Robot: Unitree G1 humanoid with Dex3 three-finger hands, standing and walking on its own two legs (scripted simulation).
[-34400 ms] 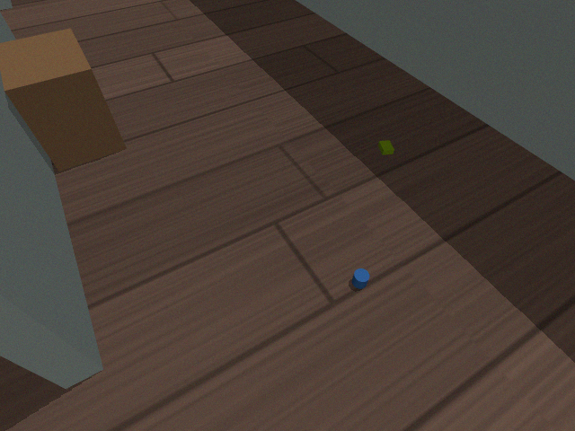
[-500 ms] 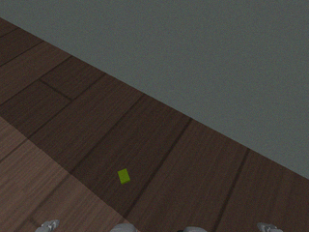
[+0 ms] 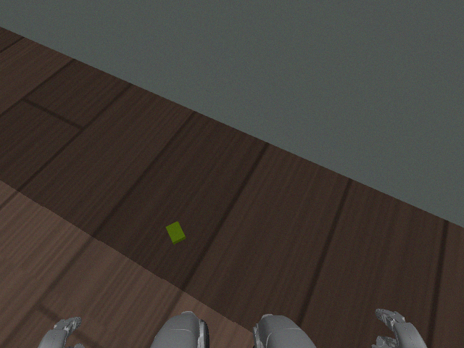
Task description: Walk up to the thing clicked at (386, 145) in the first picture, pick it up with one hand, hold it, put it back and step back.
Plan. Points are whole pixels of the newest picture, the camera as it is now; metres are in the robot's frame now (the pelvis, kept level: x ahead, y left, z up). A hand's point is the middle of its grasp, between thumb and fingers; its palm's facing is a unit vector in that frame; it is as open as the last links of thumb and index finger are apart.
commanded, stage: step back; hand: left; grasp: from above
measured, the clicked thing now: (175, 232) +0.54 +0.22 -0.74
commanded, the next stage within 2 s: none
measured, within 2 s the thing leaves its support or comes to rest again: neither
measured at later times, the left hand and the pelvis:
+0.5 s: hand out of the picture -0.03 +0.27 -0.15, palm faces +0.06 -0.93 -0.37, open 7.4 cm; pelvis -0.14 -0.01 +0.00, yaw +5 degrees
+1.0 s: hand out of the picture -0.22 +0.22 -0.13, palm faces +0.01 -0.90 -0.43, open 7.4 cm; pelvis -0.29 -0.05 +0.00, yaw +1 degrees
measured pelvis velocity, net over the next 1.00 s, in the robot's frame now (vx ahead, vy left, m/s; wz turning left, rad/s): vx -0.29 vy -0.05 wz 0.03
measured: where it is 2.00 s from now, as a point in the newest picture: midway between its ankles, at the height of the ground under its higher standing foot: outside the picture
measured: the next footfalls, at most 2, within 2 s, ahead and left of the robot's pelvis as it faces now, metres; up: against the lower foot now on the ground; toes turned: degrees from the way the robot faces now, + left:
right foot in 0.06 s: +0.02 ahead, -0.13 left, +0.00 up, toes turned +2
left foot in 0.40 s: -0.09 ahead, +0.10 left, +0.00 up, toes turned +2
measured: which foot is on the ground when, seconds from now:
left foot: down 0.00-0.08, up 0.10-0.38, down 0.40-0.82, up 0.84-1.00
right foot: up 0.00-0.04, down 0.06-0.42, up 0.44-0.78, down 0.80-1.00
